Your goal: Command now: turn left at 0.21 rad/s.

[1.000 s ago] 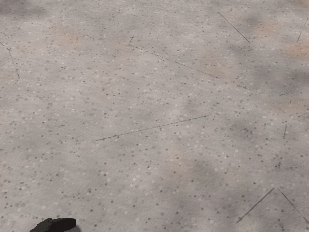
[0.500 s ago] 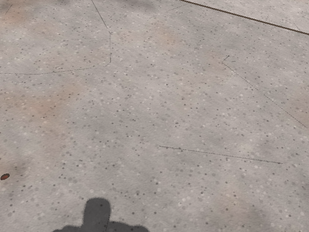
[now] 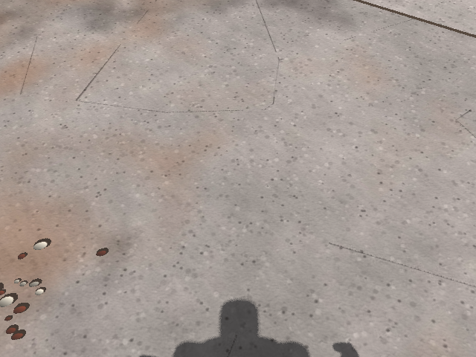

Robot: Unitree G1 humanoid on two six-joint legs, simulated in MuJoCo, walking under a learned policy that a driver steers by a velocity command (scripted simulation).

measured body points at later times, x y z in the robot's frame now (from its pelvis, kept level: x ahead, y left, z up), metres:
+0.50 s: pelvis +0.00 +0.03 +0.00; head +0.00 +0.04 +0.45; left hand +0.09 +0.30 -0.13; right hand +0.12 -0.22 -0.11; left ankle -0.02 +0.15 -0.74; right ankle +0.00 -0.12 -0.74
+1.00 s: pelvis +0.03 +0.00 +0.00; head +0.03 -0.01 +0.45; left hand +0.09 +0.28 -0.13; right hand +0.07 -0.27 -0.14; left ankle -0.02 +0.15 -0.74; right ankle +0.03 -0.10 -0.74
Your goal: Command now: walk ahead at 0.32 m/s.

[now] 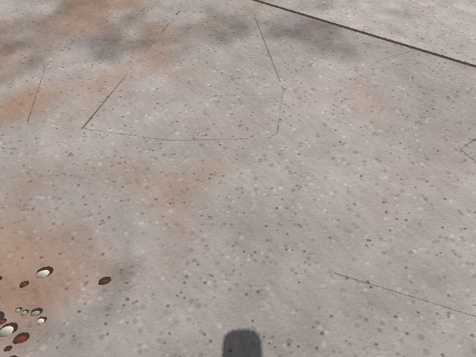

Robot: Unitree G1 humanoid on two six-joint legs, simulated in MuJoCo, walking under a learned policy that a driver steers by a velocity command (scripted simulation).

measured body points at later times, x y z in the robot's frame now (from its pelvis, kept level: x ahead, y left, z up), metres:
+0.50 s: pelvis +0.23 +0.01 -0.02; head +0.27 +0.01 +0.43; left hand +0.13 +0.27 -0.15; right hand +0.49 -0.20 -0.09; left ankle +0.37 +0.11 -0.73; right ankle +0.00 -0.10 -0.72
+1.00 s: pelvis +0.52 -0.01 +0.00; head +0.56 -0.01 +0.45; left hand +0.75 +0.22 -0.09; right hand +0.48 -0.28 -0.14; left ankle +0.37 +0.11 -0.73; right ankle +0.68 -0.12 -0.72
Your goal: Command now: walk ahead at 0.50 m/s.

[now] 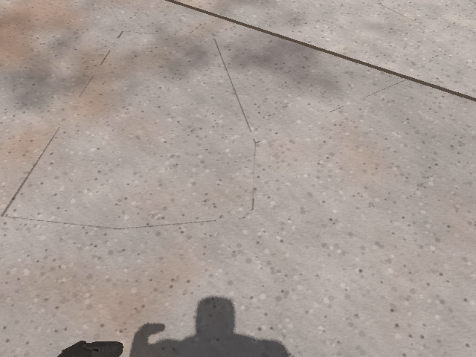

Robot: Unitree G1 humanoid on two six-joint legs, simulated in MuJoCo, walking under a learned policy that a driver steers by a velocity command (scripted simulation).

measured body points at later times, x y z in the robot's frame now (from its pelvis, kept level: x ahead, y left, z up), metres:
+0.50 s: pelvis +0.28 -0.01 +0.01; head +0.31 -0.01 +0.46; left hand +0.25 +0.26 -0.13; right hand +0.49 -0.24 -0.09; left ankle +0.46 +0.13 -0.70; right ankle +0.15 -0.11 -0.73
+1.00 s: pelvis +0.55 +0.01 +0.01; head +0.57 -0.01 +0.46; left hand +0.77 +0.21 -0.09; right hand +0.51 -0.27 -0.13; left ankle +0.46 +0.12 -0.73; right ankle +0.69 -0.18 -0.68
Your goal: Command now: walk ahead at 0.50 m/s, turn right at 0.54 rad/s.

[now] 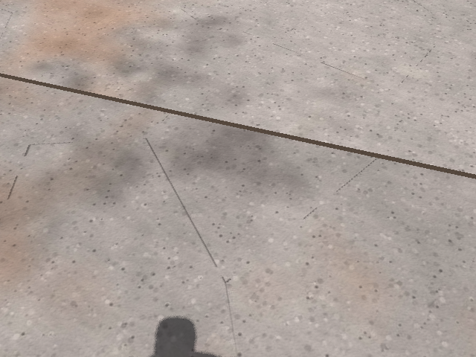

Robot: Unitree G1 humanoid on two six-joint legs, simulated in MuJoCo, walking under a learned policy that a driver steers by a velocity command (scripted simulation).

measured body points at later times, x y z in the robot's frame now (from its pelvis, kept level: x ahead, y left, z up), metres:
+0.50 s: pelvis +0.28 -0.06 +0.01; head +0.31 -0.09 +0.46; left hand +0.40 +0.21 -0.10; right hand +0.44 -0.36 -0.08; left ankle +0.52 +0.06 -0.69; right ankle +0.19 -0.12 -0.74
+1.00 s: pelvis +0.55 -0.12 +0.01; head +0.58 -0.14 +0.45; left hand +0.86 -0.01 -0.07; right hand +0.42 -0.37 -0.12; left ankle +0.54 +0.01 -0.74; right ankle +0.64 -0.33 -0.70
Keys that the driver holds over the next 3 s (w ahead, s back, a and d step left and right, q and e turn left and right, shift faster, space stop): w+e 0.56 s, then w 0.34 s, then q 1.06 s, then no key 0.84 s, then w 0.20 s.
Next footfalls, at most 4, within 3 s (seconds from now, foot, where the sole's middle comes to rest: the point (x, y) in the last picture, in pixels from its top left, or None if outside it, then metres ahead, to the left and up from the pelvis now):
0.12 right None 0.23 -0.12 -0.77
0.62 left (240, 325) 0.57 0.00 -0.77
1.08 right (349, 277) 0.70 -0.34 -0.77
1.48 left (263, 271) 0.73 -0.08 -0.77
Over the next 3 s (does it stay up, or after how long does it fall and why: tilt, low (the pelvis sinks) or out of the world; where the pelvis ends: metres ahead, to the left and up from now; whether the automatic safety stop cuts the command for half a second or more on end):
stays up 0.69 -0.17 0.00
